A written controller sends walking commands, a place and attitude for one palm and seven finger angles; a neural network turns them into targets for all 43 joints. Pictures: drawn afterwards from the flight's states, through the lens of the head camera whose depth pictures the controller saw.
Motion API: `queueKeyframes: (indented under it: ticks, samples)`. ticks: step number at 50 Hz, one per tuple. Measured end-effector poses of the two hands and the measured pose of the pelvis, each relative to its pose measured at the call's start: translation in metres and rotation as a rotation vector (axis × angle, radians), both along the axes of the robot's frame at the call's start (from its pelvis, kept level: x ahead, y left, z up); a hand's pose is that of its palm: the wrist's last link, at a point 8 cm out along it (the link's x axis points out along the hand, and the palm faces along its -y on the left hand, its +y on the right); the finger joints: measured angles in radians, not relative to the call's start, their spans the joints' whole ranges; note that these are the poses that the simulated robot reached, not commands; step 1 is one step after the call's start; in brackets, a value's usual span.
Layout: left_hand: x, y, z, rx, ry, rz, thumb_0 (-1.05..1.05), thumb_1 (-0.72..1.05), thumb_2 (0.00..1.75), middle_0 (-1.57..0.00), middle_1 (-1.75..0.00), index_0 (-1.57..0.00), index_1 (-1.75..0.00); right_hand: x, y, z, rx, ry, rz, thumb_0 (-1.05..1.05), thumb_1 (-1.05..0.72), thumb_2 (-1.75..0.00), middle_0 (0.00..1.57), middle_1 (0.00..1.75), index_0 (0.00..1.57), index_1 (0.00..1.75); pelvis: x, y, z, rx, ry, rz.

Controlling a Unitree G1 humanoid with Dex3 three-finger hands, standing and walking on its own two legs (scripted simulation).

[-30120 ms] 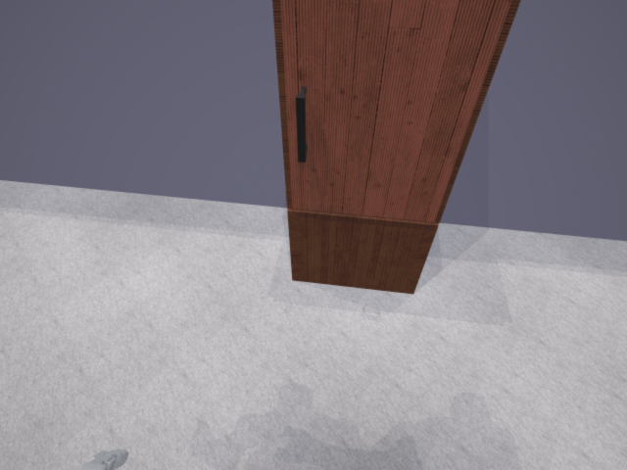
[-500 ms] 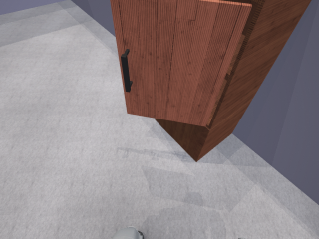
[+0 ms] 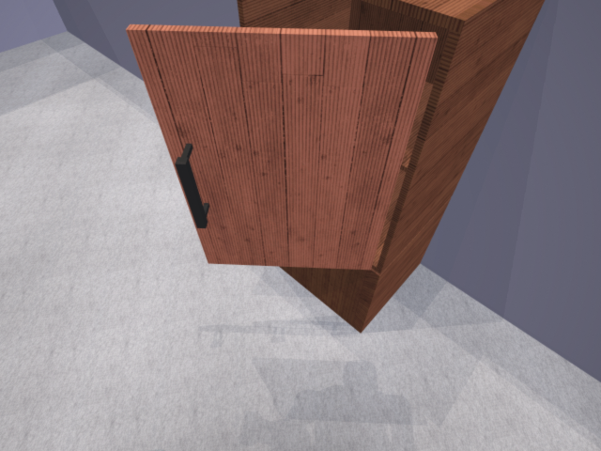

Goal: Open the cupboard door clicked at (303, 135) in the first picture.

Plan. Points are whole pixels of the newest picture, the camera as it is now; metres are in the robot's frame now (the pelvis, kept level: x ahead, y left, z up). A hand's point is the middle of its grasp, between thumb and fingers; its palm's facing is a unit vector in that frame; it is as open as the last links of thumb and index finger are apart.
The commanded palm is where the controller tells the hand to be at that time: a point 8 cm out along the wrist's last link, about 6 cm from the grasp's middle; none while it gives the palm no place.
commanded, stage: come to a stop and stand still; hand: left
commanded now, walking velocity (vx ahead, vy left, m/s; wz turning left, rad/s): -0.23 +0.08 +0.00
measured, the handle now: (195, 188) +0.56 +0.23 -0.03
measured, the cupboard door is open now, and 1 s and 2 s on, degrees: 40 40 40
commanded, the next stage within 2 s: look again from close up in 1.52 s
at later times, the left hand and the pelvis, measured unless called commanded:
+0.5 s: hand out of the picture +0.00 +0.24 -0.16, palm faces +0.01 -0.96 -0.28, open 7.3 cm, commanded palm none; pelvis -0.02 +0.03 +0.00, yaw -1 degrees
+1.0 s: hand out of the picture +0.05 +0.18 -0.16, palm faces -0.02 -0.97 -0.23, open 7.4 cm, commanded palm none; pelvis +0.01 +0.00 +0.01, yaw +0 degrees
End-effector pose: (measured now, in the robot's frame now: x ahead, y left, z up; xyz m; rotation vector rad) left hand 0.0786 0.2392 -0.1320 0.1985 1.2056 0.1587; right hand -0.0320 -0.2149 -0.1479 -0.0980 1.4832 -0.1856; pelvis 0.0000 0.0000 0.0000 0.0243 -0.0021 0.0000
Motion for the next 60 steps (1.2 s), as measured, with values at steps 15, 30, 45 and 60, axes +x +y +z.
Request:
queueKeyframes:
  ticks: [15,30,45,60]
  samples:
    - [-0.024,0.005,-0.019,-0.051,0.016,0.036,0.00,0.93,0.89,-0.21,-0.30,-0.20,-0.30,0.033,0.001,0.008,-0.063,-0.115,0.032,0.00,-0.91,-0.90,0.20,0.30,0.20,0.30,-0.014,0.020,-0.006,-0.028,-0.016,0.005]
    - [-0.106,0.045,0.012,0.059,0.183,0.045,0.01,0.92,0.89,-0.20,-0.29,-0.20,-0.30,0.093,0.022,0.006,0.023,-0.339,0.122,0.00,-0.92,-0.89,0.20,0.30,0.20,0.30,-0.017,0.032,0.001,-0.003,-0.010,-0.022]
    - [-0.060,0.001,0.008,0.003,0.143,0.007,0.01,0.91,0.89,-0.20,-0.29,-0.20,-0.30,0.056,-0.018,0.003,-0.014,-0.151,0.101,0.00,-0.91,-0.90,0.20,0.30,0.20,0.30,0.000,0.007,0.007,0.001,-0.004,-0.010]
    - [0.002,-0.019,0.011,0.009,0.037,-0.030,0.01,0.91,0.89,-0.20,-0.29,-0.20,-0.30,0.048,-0.038,0.005,-0.014,-0.089,0.073,0.00,-0.91,-0.90,0.20,0.30,0.20,0.30,0.016,-0.019,0.008,-0.003,-0.003,-0.004]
